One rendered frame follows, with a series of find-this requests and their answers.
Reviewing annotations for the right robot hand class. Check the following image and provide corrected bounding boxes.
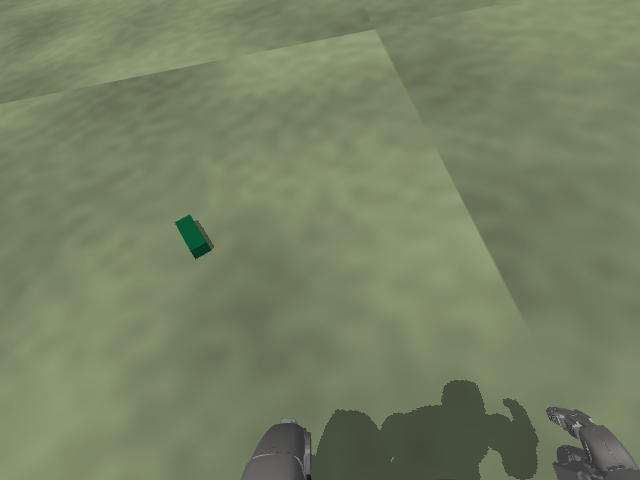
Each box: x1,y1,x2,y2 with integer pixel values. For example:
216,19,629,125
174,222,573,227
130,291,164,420
546,407,640,480

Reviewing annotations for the carton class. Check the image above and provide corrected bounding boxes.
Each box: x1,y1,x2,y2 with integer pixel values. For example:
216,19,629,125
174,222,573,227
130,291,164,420
175,215,211,259

